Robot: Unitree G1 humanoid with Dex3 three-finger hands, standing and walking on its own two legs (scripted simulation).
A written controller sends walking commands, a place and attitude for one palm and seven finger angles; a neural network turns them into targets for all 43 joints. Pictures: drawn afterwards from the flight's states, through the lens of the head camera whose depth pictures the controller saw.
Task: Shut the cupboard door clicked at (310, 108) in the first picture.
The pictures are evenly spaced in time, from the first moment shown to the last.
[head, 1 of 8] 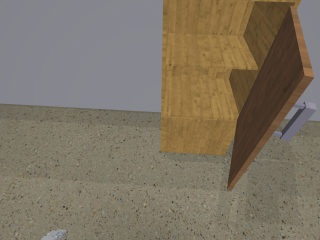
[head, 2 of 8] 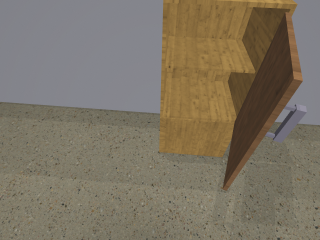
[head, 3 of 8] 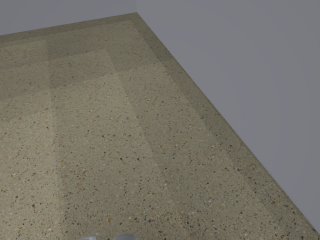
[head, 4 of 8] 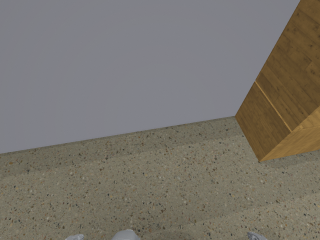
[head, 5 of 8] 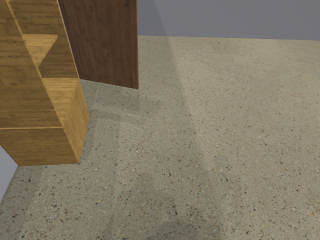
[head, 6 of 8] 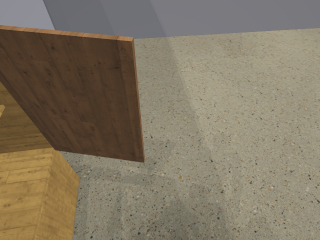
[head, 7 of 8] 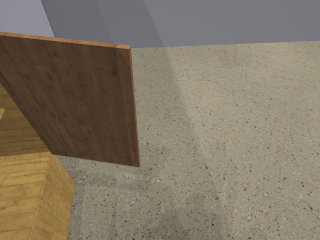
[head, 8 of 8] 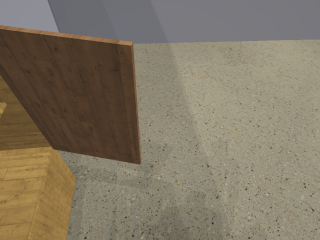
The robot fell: no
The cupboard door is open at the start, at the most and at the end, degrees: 73 73 73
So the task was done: no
